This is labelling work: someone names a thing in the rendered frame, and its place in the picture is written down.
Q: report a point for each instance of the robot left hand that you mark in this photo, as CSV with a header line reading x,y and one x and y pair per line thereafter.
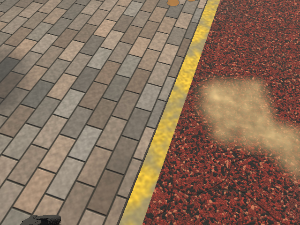
x,y
42,220

